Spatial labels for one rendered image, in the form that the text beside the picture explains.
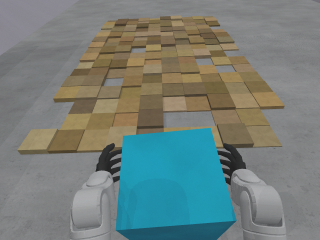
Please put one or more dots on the carton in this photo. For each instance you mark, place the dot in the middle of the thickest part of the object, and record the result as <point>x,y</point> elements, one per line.
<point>172,187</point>

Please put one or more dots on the left robot hand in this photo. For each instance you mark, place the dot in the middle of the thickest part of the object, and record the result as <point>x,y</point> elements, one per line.
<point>105,163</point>

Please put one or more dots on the left robot forearm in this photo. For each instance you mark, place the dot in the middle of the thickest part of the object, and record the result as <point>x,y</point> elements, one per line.
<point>90,210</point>

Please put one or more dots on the right robot hand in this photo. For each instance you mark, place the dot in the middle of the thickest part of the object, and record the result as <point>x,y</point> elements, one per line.
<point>235,163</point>

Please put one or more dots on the right robot forearm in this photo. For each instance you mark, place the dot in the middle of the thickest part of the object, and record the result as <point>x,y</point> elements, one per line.
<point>261,209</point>

